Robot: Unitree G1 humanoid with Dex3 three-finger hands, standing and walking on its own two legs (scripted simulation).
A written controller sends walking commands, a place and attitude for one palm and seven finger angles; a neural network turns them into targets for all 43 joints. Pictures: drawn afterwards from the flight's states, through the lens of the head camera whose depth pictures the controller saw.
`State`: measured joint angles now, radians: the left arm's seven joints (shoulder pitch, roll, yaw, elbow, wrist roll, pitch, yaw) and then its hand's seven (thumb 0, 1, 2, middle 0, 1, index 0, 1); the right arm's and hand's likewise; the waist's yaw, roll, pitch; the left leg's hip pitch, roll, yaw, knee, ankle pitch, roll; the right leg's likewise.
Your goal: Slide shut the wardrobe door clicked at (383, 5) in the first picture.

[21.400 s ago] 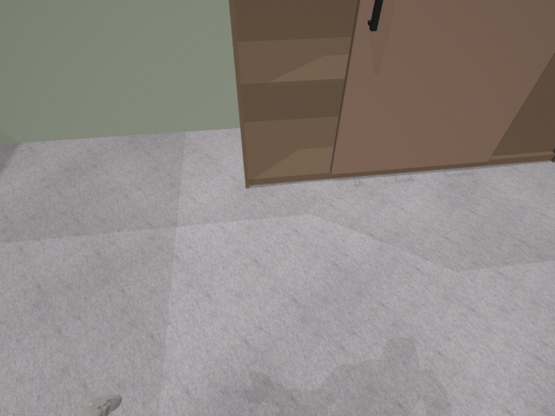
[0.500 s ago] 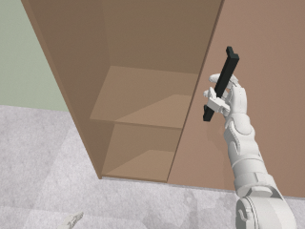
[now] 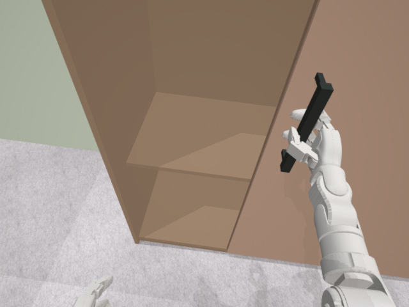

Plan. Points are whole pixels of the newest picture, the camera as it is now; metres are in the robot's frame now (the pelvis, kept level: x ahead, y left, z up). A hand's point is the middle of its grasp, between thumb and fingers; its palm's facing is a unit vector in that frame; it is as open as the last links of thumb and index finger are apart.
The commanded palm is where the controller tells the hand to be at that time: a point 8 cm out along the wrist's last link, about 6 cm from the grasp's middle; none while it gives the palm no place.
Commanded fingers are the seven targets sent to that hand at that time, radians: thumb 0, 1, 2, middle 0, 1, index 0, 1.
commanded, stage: grip the handle and tug to test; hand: right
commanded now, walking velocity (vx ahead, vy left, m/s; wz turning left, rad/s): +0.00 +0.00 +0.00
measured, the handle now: (300, 128) +0.47 -0.14 +0.13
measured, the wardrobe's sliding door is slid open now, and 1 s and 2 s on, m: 0.43 0.43 0.42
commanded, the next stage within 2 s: tug the door sideways, standing still in 0.08 s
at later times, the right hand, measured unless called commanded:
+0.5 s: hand (291, 144) +0.41 -0.12 +0.13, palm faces +0.09 +1.00 -0.01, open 5.8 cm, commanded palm +0.38 -0.13 +0.14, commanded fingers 0.00 -0.90 -0.90 0.45 1.40 0.45 1.40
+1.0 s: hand (290, 145) +0.41 -0.11 +0.13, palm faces +0.09 +1.00 -0.04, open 5.9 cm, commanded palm +0.38 -0.10 +0.14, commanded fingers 0.00 -0.90 -0.90 0.45 1.40 0.45 1.40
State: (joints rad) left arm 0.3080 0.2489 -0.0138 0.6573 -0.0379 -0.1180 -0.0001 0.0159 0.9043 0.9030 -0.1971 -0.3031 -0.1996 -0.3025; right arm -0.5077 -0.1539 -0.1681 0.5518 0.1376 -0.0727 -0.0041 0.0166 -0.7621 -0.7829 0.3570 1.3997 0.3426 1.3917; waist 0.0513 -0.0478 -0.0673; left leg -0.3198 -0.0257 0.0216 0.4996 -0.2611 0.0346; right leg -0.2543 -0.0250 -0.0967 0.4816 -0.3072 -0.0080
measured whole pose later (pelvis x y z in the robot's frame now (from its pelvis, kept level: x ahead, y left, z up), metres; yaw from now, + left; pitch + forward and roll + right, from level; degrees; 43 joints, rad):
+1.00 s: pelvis +0.00 -0.01 -0.01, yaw -6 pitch +5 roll +0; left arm 0.30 0.23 -0.01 0.74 -0.03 -0.13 -0.03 0.02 0.91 0.90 -0.20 -0.30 -0.20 -0.30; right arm -0.66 -0.06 0.08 0.62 0.14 -0.06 -0.17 0.01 -0.78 -0.82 0.30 1.38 0.24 1.40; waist -0.02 -0.05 -0.05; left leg -0.35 0.03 0.10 0.56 -0.30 0.01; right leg -0.33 0.03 0.00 0.56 -0.33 -0.03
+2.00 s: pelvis +0.03 +0.10 -0.01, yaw -7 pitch -3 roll +2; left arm 0.08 0.17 0.00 0.58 -0.04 0.03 -0.01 0.01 0.91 0.90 -0.20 -0.30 -0.20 -0.30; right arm -0.61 -0.18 0.02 0.26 0.08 -0.06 -0.13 -0.01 -0.78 -0.87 0.37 1.40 0.19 1.38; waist -0.14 -0.04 0.29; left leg -0.48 0.06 0.02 0.96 -0.40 0.00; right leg -0.20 -0.18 0.00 0.58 -0.32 0.10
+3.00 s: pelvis +0.11 +0.24 -0.02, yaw -3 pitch -2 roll +2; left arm 0.04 0.16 -0.02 0.56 -0.04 -0.07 -0.03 0.02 0.90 0.90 -0.20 -0.30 -0.20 -0.30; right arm -0.11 -0.11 0.04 -0.25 0.03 -0.06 -0.18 0.02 -0.78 -0.86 0.40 1.40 0.21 1.37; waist -0.10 -0.04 0.23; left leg -0.31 -0.01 0.12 0.68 -0.33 0.04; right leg -0.24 -0.22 0.00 0.76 -0.43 0.08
